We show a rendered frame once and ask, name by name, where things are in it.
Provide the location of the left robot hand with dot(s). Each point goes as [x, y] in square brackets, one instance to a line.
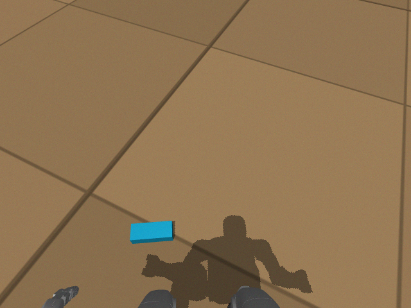
[61, 297]

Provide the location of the carton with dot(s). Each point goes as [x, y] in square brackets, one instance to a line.
[151, 232]

